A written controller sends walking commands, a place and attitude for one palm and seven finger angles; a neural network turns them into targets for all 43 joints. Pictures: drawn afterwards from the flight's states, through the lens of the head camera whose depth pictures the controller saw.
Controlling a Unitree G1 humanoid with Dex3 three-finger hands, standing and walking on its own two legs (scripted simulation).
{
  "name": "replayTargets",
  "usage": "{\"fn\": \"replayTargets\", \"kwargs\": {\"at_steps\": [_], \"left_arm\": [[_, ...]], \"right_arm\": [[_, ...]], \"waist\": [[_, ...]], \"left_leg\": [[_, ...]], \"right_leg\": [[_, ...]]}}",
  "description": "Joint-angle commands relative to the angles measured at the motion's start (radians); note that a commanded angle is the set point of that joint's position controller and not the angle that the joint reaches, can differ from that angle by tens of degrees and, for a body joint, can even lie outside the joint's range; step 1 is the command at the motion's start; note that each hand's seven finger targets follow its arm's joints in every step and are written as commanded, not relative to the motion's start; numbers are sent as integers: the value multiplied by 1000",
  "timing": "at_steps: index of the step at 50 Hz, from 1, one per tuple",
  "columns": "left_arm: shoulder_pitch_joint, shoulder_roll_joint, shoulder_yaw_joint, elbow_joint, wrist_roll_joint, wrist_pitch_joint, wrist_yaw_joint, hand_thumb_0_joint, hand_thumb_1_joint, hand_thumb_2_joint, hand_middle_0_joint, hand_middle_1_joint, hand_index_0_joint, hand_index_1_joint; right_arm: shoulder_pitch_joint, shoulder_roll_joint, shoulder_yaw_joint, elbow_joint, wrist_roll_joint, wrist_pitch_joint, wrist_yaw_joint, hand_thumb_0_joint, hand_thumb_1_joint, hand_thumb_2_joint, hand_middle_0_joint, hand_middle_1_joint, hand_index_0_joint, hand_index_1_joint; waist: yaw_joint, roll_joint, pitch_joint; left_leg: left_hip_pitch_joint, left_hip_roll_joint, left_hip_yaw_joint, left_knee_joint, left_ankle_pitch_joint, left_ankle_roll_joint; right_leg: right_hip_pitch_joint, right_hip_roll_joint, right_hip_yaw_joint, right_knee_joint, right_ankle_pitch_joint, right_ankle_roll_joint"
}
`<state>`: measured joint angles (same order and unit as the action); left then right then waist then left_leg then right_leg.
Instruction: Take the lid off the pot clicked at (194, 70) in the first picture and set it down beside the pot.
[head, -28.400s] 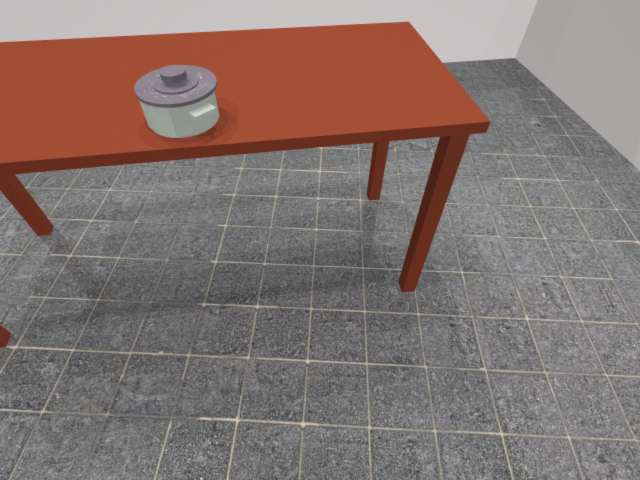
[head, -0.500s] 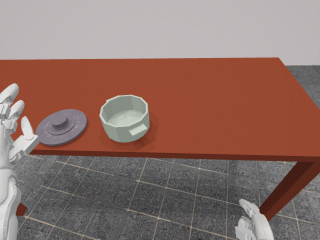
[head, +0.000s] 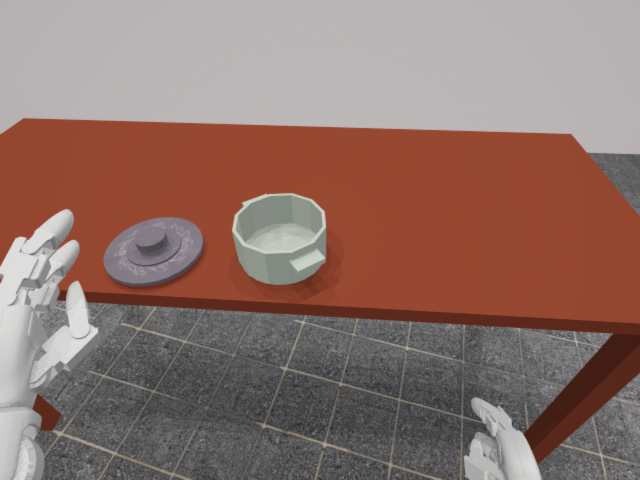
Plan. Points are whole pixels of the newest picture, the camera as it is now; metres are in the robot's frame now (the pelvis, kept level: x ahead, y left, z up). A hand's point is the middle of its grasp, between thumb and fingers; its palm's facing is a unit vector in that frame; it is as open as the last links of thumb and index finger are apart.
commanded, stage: draw the hand back to the body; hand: left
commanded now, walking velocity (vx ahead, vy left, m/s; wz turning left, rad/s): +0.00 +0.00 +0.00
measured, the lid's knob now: (151, 239) +0.47 +0.38 +0.01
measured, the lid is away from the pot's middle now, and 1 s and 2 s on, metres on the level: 0.23 0.23 0.23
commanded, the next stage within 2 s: step back with the hand held close in 0.04 s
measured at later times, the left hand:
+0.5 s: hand (72, 340) +0.18 +0.27 +0.16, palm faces +0.25 -0.86 -0.45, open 7.4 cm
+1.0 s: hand out of the picture +0.11 +0.29 +0.18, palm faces +0.32 -0.84 -0.43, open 7.4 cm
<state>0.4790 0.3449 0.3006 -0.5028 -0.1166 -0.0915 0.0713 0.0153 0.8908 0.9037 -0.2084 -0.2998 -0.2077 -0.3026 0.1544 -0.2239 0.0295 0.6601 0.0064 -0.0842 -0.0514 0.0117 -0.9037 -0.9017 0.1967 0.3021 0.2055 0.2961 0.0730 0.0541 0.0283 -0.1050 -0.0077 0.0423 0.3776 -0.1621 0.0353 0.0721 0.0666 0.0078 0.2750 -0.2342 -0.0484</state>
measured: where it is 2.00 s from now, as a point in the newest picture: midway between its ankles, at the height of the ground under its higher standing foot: outside the picture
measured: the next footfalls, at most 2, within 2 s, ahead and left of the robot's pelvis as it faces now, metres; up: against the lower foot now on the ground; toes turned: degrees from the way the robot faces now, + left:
right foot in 1.06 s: -0.09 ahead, -0.07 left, +0.00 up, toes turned -1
right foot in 1.56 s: -0.25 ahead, -0.02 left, +0.00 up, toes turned -9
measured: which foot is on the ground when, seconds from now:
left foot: down 0.00-1.00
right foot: down 0.00-0.94, up 0.96-1.00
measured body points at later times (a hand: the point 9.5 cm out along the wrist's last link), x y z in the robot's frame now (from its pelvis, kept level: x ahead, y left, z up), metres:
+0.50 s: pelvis -0.02 +0.04 -0.01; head -0.01 +0.06 +0.44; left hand +0.16 +0.31 +0.19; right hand +0.14 -0.21 -0.07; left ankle +0.04 +0.09 -0.75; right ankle -0.04 -0.09 -0.75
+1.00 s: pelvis -0.09 +0.06 -0.01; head -0.07 +0.09 +0.44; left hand +0.09 +0.34 +0.20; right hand +0.08 -0.18 -0.08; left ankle +0.04 +0.10 -0.74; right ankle -0.11 -0.07 -0.74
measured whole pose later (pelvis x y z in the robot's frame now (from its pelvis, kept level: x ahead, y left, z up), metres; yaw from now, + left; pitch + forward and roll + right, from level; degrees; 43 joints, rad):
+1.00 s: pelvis -0.09 +0.06 -0.01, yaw -1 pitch +0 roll -4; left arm 0.58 0.41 0.39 -0.67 -0.04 -0.21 0.12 0.01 0.89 0.90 -0.21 -0.30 -0.21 -0.30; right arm 0.23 -0.20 0.00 0.54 0.00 -0.05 -0.06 0.01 -0.90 -0.90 0.20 0.30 0.21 0.30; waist -0.01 0.02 0.02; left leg -0.41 -0.02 0.08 0.47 -0.08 0.11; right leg -0.22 0.06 -0.01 0.55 -0.37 -0.02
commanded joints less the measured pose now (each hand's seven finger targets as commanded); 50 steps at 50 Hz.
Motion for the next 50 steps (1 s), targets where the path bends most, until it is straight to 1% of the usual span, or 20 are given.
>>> {"fn": "replayTargets", "kwargs": {"at_steps": [1, 7, 8, 9, 10, 11, 14, 20, 21, 25, 28, 31, 34, 37, 39, 40, 44, 45, 47, 50], "left_arm": [[-132, 185, 123, -197, -1, -64, 24, 0, 900, 900, -200, -300, -200, -300], [-113, 158, 97, -207, 3, -61, 20, 0, 900, 900, -200, -300, -200, -300], [-292, 360, 284, -374, 28, -119, 37, 0, 900, 900, -200, -300, -200, -300], [-161, 256, 218, -255, 28, -128, 34, 0, 900, 900, -200, -300, -200, -300], [-135, 259, 215, -275, 34, -132, 30, 0, 900, 900, -200, -300, -200, -300], [-74, 198, 169, -210, 35, -121, 24, 0, 900, 900, -200, -300, -200, -300], [-21, 156, 122, -203, 44, -113, 13, 0, 900, 900, -200, -300, -200, -300], [52, 250, 209, -322, 47, -131, 26, 0, 900, 900, -200, -300, -200, -300], [75, 240, 204, -331, 45, -132, 26, 0, 900, 900, -200, -300, -200, -300], [134, 276, 252, -430, 46, -146, 36, 0, 900, 900, -200, -300, -200, -300], [163, 253, 257, -428, 49, -151, 44, 0, 900, 900, -200, -300, -200, -300], [166, 235, 261, -388, 50, -151, 52, 0, 900, 900, -200, -300, -200, -300], [141, 225, 252, -341, 50, -152, 57, 0, 900, 900, -200, -300, -200, -300], [92, 214, 222, -308, 36, -165, 61, 0, 900, 900, -200, -300, -200, -300], [73, 208, 204, -317, 41, -172, 61, 0, 900, 900, -200, -300, -200, -300], [85, 236, 224, -337, 41, -174, 64, 0, 900, 900, -200, -300, -200, -300], [81, 225, 202, -381, 53, -181, 65, 0, 900, 900, -200, -300, -200, -300], [75, 246, 220, -418, 62, -184, 69, 0, 900, 900, -200, -300, -200, -300], [81, 243, 239, -406, 77, -186, 71, 0, 900, 900, -200, -300, -200, -300], [118, 265, 258, -410, 62, -189, 71, 0, 900, 900, -200, -300, -200, -300]], "right_arm": [[-161, -105, -42, -164, -3, -58, -15, 0, -900, -900, 200, 300, 200, 300], [-162, -101, -37, -171, -4, -60, -9, 0, -900, -900, 200, 300, 200, 300], [-169, -135, -43, -237, 10, -41, -8, 0, -900, -900, 200, 300, 200, 300], [-145, -115, -44, -204, -5, -28, -13, 0, -900, -900, 200, 300, 200, 300], [-147, -113, -43, -209, -6, -19, -6, 0, -900, -900, 200, 300, 200, 300], [-123, -116, -48, -213, -4, -11, -2, 0, -900, -900, 200, 300, 200, 300], [-100, -128, -65, -235, 5, 9, 1, 0, -900, -900, 200, 300, 200, 300], [-78, -131, -75, -288, 8, 35, -9, 0, -900, -900, 200, 300, 200, 300], [-71, -129, -75, -297, 8, 40, -10, 0, -900, -900, 200, 300, 200, 300], [-59, -137, -81, -330, 8, 36, -9, 0, -900, -900, 200, 300, 200, 300], [-35, -134, -88, -328, 4, 16, -7, 0, -900, -900, 200, 300, 200, 300], [-15, -134, -91, -313, 1, -2, -7, 0, -900, -900, 200, 300, 200, 300], [-7, -132, -93, -303, 7, -10, -10, 0, -900, -900, 200, 300, 200, 300], [9, -120, -92, -275, 8, -5, -11, 0, -900, -900, 200, 300, 200, 300], [5, -125, -102, -266, 18, -5, -12, 0, -900, -900, 200, 300, 200, 300], [0, -122, -101, -263, 12, -3, -11, 0, -900, -900, 200, 300, 200, 300], [-44, -124, -85, -286, 1, -7, -17, 0, -900, -900, 200, 300, 200, 300], [-56, -131, -84, -289, -5, -11, -18, 0, -900, -900, 200, 300, 200, 300], [-47, -131, -83, -290, -13, -16, -21, 0, -900, -900, 200, 300, 200, 300], [-24, -112, -90, -288, -11, -20, -11, 0, -900, -900, 200, 300, 200, 300]], "waist": [[-16, -5, -34], [-13, 7, -26], [-28, 28, 6], [-40, -35, 17], [-38, -49, 8], [-51, -89, 7], [-62, -36, -58], [-49, 6, -143], [-48, 1, -147], [-37, 113, -185], [-45, 148, -168], [-54, 103, -132], [-66, 26, -82], [-87, -127, -106], [-91, -157, -158], [-88, -153, -172], [-79, 73, -77], [-72, 154, -69], [-60, 230, -59], [-51, 118, -117]], "left_leg": [[168, 44, -46, -40, 67, 2], [157, 49, -61, -58, 38, -3], [84, 56, -83, -5, -54, 27], [62, 42, -97, 41, -50, 30], [72, 40, -97, 55, -35, 31], [63, 44, -100, 71, -13, 27], [74, 75, -91, 72, 66, 28], [18, 116, -116, 6, 189, 33], [-7, 125, -130, -3, 198, 33], [-99, 172, -184, -69, 150, 48], [-185, 220, -221, -136, -3, 59], [-284, 237, -233, -159, -190, 71], [-322, 206, -222, -137, -310, 45], [-141, 124, -149, 30, -94, 12], [-31, 119, -133, 97, -38, 5], [-24, 119, -131, 91, -47, 7], [-167, 167, -220, -84, -305, 7], [-246, 189, -257, -170, -413, 9], [-458, 234, -305, -303, -590, 14], [-371, 208, -235, -226, -439, 3]], "right_leg": [[-245, -41, 15, -89, 81, 15], [-237, -39, 7, -81, 59, 11], [-338, -87, 154, -106, 68, 20], [-359, -117, 167, -117, 63, 10], [-371, -129, 178, -118, 80, 7], [-379, -138, 181, -110, 88, 8], [-361, -143, 149, -49, 175, 26], [-271, -92, 72, 90, 229, 33], [-256, -84, 58, 113, 217, 35], [-194, -47, 27, 230, 120, 44], [-190, -37, 14, 333, -48, 48], [-178, -46, 16, 357, -98, 47], [-198, -57, 16, 233, -76, 30], [-341, -144, 115, 86, 67, -4], [-394, -157, 109, 86, 72, -7], [-399, -154, 104, 82, 51, -2], [-394, -80, 43, 125, -152, 10], [-329, -43, 17, 168, -174, 18], [-149, 13, -28, 332, -155, 27], [-184, -1, -21, 271, -161, 13]]}}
